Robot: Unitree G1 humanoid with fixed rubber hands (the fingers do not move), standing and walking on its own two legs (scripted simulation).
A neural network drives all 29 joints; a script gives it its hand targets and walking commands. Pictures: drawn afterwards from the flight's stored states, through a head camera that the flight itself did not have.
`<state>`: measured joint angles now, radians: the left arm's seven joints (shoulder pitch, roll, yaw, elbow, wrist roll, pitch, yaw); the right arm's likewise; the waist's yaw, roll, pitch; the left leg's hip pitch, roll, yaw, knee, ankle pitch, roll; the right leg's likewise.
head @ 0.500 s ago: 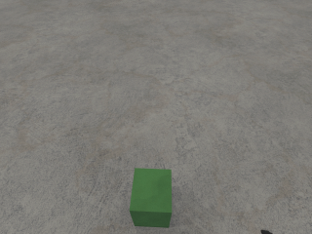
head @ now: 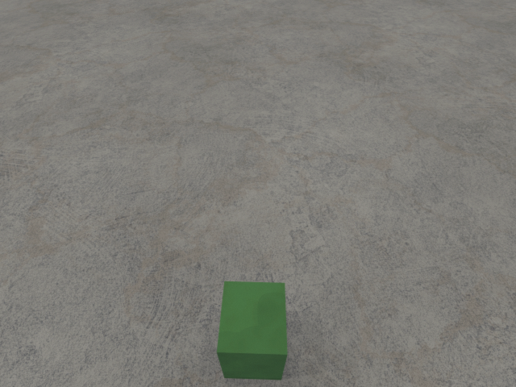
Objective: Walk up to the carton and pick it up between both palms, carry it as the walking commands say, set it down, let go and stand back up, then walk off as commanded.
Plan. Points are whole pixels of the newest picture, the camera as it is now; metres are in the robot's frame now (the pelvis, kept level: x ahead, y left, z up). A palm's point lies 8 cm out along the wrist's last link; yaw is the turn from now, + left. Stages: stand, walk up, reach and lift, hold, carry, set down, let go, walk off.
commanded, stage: stand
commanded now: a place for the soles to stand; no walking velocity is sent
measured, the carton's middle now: (253, 332) +0.44 +0.03 -0.63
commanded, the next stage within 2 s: reach and lift in 0.52 s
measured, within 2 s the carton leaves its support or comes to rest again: neither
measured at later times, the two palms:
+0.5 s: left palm out of the picture +0.08 +0.30 -0.12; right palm out of the picture +0.10 -0.30 -0.11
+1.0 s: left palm out of the picture +0.16 +0.25 -0.15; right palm out of the picture +0.17 -0.28 -0.14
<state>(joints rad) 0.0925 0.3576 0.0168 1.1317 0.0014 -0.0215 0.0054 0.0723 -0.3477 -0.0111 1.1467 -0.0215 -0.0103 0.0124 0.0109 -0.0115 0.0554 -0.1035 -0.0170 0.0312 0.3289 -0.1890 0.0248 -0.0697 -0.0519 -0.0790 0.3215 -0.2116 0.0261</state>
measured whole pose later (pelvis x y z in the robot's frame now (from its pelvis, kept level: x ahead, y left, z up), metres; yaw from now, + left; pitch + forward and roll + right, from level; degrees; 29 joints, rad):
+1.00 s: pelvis -0.05 -0.02 -0.06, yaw -2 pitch +8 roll +0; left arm -0.08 0.31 0.15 0.57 0.04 0.37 -0.07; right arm -0.10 -0.26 -0.07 0.52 0.00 0.40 0.00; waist 0.02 -0.02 0.11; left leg -0.65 0.04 0.03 0.89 -0.38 -0.01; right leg -0.63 0.00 -0.03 0.90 -0.40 -0.02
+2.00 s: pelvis -0.09 +0.00 -0.13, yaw -3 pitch +42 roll -1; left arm -1.24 0.34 0.30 0.98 -0.03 0.20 -0.02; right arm -1.21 -0.22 -0.29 0.87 0.02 0.23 -0.11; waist 0.03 -0.02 0.04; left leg -1.53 0.01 0.02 1.09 -0.30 0.03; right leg -1.50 0.00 0.01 1.08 -0.32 0.03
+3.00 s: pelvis -0.14 +0.00 -0.34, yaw -3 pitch +31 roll -3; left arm -1.62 0.50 0.10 1.11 -0.20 0.22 0.05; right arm -1.57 -0.34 -0.19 0.99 0.18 0.24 -0.19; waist 0.04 -0.02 0.52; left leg -1.98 -0.04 -0.05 1.98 -0.54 -0.01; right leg -1.93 0.05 0.01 1.98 -0.58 0.05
